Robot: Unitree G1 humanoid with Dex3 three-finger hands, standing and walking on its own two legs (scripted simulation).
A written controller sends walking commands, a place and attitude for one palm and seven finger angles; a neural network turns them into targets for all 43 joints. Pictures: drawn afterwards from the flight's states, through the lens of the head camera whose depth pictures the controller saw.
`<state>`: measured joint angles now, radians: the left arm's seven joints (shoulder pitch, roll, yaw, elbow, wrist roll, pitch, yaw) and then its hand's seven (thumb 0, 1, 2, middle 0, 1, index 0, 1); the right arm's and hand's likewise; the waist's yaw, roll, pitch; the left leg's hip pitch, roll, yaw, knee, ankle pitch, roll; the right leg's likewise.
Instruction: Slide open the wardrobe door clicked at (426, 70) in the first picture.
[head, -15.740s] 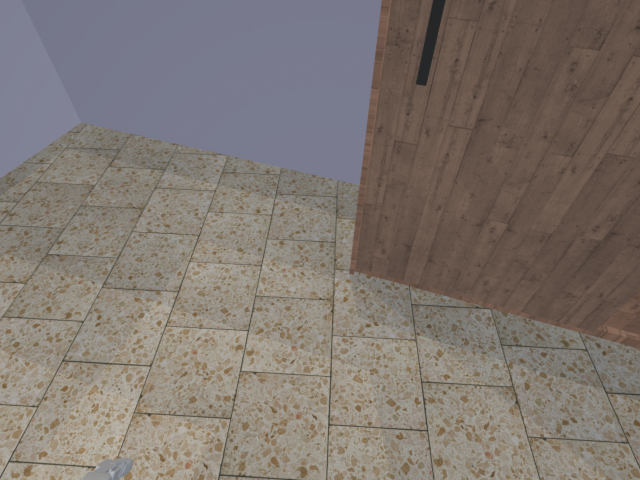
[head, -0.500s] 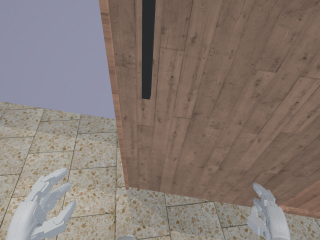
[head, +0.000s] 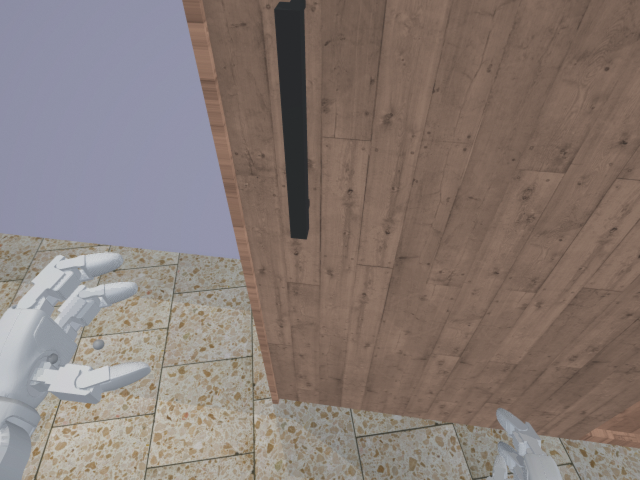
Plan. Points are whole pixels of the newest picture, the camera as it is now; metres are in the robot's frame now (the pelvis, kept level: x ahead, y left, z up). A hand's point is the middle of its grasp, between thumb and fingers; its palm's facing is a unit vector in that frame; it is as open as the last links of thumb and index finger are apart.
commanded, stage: raise the hand with hooked fingers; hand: left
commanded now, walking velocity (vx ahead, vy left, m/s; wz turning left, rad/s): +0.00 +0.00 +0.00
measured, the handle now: (299, 135) +0.45 +0.07 +0.23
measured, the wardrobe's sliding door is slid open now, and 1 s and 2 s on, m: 0.00 0.00 0.00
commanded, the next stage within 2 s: move the hooked fingers beside the handle in 1.12 s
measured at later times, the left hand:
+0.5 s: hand (10, 273) +0.22 +0.29 +0.22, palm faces +0.04 -0.98 -0.18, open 13.9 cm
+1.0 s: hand out of the picture +0.24 +0.29 +0.26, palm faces +0.11 -0.98 -0.14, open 14.0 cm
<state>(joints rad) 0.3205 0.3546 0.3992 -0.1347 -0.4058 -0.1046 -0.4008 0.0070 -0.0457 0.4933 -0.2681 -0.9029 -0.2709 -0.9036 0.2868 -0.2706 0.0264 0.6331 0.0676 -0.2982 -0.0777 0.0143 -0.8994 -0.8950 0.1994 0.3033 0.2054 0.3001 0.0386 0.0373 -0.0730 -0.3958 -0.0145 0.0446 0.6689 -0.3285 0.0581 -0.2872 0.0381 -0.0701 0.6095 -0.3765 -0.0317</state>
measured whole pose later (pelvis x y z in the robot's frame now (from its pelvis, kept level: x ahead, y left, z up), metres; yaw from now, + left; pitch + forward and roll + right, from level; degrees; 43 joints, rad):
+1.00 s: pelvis -0.02 +0.00 +0.01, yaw +2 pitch -3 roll -1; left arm -0.22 0.58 0.53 0.02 -0.35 0.32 -0.45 -0.01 -0.50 0.30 -0.31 -1.20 -0.31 -1.20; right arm 0.20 -0.28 0.10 0.62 0.10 -0.22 -0.09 0.01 -0.90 -0.90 0.20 0.30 0.20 0.30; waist 0.05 0.05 -0.04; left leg -0.22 -0.04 0.02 0.49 -0.21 0.06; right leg -0.12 0.02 -0.09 0.46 -0.29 -0.04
